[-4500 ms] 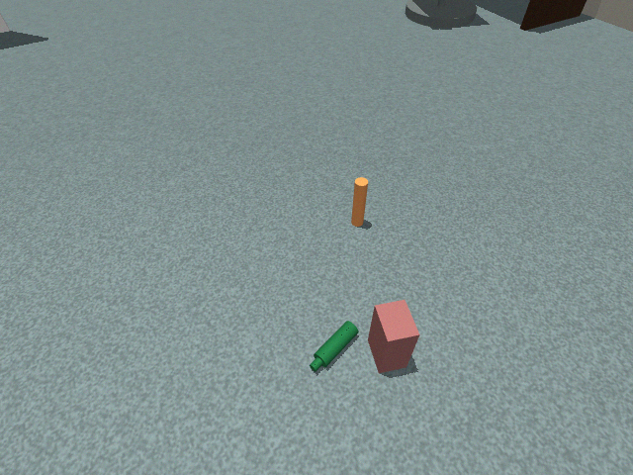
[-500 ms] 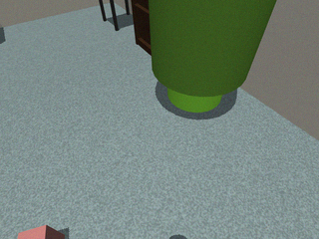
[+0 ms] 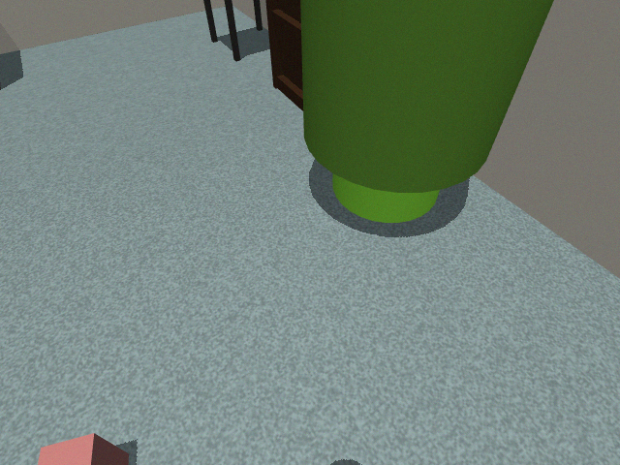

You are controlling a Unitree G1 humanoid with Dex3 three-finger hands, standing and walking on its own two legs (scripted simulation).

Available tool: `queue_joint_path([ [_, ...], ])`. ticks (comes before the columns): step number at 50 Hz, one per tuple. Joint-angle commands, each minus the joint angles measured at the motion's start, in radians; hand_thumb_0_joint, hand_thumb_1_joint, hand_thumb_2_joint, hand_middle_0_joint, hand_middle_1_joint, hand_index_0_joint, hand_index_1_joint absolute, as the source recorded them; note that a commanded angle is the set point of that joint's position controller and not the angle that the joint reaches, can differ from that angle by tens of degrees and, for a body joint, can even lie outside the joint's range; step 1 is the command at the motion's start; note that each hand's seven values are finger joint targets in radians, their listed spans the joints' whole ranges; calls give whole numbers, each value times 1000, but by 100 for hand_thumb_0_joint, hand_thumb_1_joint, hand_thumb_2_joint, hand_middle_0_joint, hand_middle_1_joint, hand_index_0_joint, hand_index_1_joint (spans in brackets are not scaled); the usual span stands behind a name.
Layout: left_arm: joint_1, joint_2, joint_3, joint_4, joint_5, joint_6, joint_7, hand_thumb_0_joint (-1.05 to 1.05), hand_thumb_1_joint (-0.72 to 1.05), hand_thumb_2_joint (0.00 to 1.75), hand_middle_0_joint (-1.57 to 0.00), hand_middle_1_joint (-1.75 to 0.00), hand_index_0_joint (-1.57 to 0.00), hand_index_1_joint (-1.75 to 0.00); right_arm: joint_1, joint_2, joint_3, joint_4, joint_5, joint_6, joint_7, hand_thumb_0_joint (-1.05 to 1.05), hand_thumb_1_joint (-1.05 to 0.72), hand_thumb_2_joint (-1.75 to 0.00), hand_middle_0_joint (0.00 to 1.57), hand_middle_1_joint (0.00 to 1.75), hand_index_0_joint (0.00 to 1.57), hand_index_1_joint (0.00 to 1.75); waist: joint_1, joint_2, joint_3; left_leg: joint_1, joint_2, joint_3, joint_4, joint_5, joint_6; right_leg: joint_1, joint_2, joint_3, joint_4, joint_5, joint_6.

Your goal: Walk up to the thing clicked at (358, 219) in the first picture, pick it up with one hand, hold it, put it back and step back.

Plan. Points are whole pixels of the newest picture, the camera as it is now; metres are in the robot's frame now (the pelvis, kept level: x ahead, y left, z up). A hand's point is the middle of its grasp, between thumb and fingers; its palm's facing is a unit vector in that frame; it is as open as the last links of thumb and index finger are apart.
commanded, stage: stand
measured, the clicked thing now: out of the picture +0.18 +1.21 -0.66
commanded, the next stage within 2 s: none
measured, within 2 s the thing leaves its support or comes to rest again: neither
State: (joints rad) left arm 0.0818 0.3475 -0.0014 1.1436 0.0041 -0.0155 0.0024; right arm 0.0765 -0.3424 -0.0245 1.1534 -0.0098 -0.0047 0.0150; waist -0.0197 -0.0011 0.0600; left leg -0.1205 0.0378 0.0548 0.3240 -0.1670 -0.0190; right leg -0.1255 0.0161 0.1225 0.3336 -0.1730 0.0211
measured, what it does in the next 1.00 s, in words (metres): stands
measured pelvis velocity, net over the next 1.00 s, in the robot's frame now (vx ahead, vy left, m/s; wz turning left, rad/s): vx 0.01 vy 0.00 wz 0.02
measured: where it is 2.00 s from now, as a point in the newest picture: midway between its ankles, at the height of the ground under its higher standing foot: outside the picture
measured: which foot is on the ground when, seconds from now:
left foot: down 0.00-1.00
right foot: down 0.00-1.00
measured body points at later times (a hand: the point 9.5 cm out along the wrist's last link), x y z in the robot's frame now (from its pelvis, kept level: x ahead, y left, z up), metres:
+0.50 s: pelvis +0.00 +0.00 +0.00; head +0.02 +0.00 +0.45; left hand +0.08 +0.30 -0.13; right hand +0.08 -0.30 -0.13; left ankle +0.01 +0.13 -0.75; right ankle +0.01 -0.14 -0.75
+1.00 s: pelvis +0.01 +0.00 +0.00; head +0.03 +0.00 +0.45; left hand +0.09 +0.31 -0.13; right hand +0.09 -0.30 -0.13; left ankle +0.01 +0.13 -0.75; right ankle +0.01 -0.14 -0.75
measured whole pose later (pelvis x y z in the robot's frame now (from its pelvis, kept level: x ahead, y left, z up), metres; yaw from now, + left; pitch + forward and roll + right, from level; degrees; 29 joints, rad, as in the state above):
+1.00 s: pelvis +0.01 +0.00 +0.00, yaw +1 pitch -2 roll +0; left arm 0.11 0.35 -0.01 1.12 0.00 -0.01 0.00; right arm 0.09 -0.34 -0.02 1.14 -0.01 -0.01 0.01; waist -0.01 0.00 0.06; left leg -0.11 0.03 0.03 0.32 -0.18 -0.01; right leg -0.10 0.00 0.10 0.33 -0.19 0.02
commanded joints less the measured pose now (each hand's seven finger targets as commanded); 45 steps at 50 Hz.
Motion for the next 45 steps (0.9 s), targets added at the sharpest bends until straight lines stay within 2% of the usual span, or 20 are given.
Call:
queue_joint_path([
  [1,-37,210,38,-66,3,-22,10,0,90,90,-20,-30,-20,-30,-47,-213,-35,-62,1,-20,-12,0,-90,-90,20,30,20,30,0,-8,-91,76,105,-96,-46,41,36,-61,-109,52,-52,128,-37],
  [2,-32,213,40,-66,3,-21,10,0,90,90,-20,-30,-20,-30,-40,-216,-37,-63,1,-20,-13,0,-90,-90,20,30,20,30,0,-3,-93,73,104,-93,-53,1,38,-64,-110,55,-55,102,-38],
  [6,-28,222,42,-70,3,-24,10,0,90,90,-20,-30,-20,-30,-37,-218,-36,-63,2,-24,-13,0,-90,-90,20,30,20,30,1,-4,-111,99,106,-93,-38,87,38,-50,-117,53,-38,171,-42],
  [9,-21,218,39,-69,2,-21,11,0,90,90,-20,-30,-20,-30,-34,-220,-35,-63,2,-19,-14,0,-90,-90,20,30,20,30,1,9,-91,73,103,-96,-40,41,40,-52,-115,52,-54,134,-37],
  [11,-14,217,39,-68,2,-20,10,0,90,90,-20,-30,-20,-30,-37,-217,-34,-67,2,-20,-15,0,-90,-90,20,30,20,30,3,10,-109,99,108,-95,-35,79,42,-51,-117,51,-45,163,-41],
  [12,-10,216,38,-67,2,-19,10,0,90,90,-20,-30,-20,-30,-38,-220,-33,-66,3,-20,-14,0,-90,-90,20,30,20,30,4,11,-93,78,105,-100,-43,48,40,-57,-112,46,-48,138,-37],
  [15,-4,212,36,-68,2,-20,10,0,90,90,-20,-30,-20,-30,-36,-222,-34,-64,4,-20,-14,0,-90,-90,20,30,20,30,6,4,-93,91,105,-100,-38,72,40,-59,-115,47,-48,149,-40],
  [19,-1,214,35,-66,2,-18,10,0,90,90,-20,-30,-20,-30,-36,-217,-31,-65,3,-16,-13,0,-90,-90,20,30,20,30,4,-7,-54,55,96,-104,-47,7,37,-74,-112,49,-65,75,-39],
  [22,-3,223,37,-72,5,-19,10,0,90,90,-20,-30,-20,-30,-29,-217,-32,-67,3,-15,-11,0,-90,-90,20,30,20,30,2,-10,-67,58,98,-106,-49,-12,41,-67,-114,47,-66,67,-40],
  [26,-1,221,37,-78,3,-21,9,0,90,90,-20,-30,-20,-30,-26,-224,-32,-72,2,-22,-13,0,-90,-90,20,30,20,30,6,10,-110,86,104,-103,-34,101,41,-34,-121,43,-45,167,-42],
  [27,-1,220,36,-77,2,-21,9,0,90,90,-20,-30,-20,-30,-26,-216,-30,-70,3,-21,-13,0,-90,-90,20,30,20,30,6,-2,-91,75,100,-104,-34,100,37,-39,-117,41,-44,164,-41],
  [29,1,218,35,-78,3,-20,10,0,90,90,-20,-30,-20,-30,-23,-222,-31,-68,4,-22,-15,0,-90,-90,20,30,20,30,6,12,-109,92,106,-102,-29,135,42,-27,-122,39,-41,200,-39],
  [31,-5,219,35,-78,2,-18,11,0,90,90,-20,-30,-20,-30,-22,-219,-29,-68,3,-20,-15,0,-90,-90,20,30,20,30,4,-2,-85,66,100,-105,-37,92,38,-28,-117,34,-49,155,-38],
  [36,-2,222,36,-79,3,-16,12,0,90,90,-20,-30,-20,-30,-26,-221,-30,-72,3,-19,-16,0,-90,-90,20,30,20,30,6,4,-93,77,101,-103,-35,98,38,-30,-120,36,-44,159,-43],
  [38,-2,221,36,-78,1,-14,10,0,90,90,-20,-30,-20,-30,-22,-220,-29,-68,2,-19,-16,0,-90,-90,20,30,20,30,10,5,-71,51,97,-104,-48,64,36,-31,-117,36,-47,127,-43],
  [40,3,219,34,-79,4,-15,10,0,90,90,-20,-30,-20,-30,-22,-217,-29,-72,4,-20,-15,0,-90,-90,20,30,20,30,8,3,-90,63,102,-107,-41,103,37,-23,-117,29,-40,150,-42],
  [42,0,219,34,-81,1,-15,10,0,90,90,-20,-30,-20,-30,-21,-218,-28,-72,3,-21,-15,0,-90,-90,20,30,20,30,8,6,-78,55,96,-104,-44,80,36,-26,-120,37,-50,139,-42],
  [45,-2,224,36,-84,2,-16,10,0,90,90,-20,-30,-20,-30,-17,-218,-28,-73,2,-21,-16,0,-90,-90,20,30,20,30,8,6,-96,63,98,-105,-41,112,37,-15,-122,32,-46,163,-38],
])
